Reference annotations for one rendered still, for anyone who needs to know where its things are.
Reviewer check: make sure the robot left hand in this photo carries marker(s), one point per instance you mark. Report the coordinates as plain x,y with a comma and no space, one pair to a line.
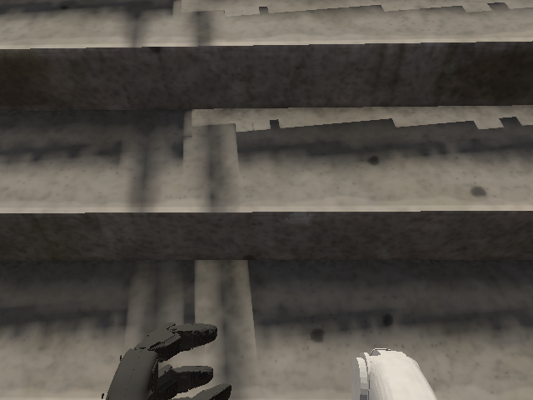
138,378

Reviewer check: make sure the right robot thigh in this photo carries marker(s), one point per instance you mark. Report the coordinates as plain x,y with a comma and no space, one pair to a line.
388,375

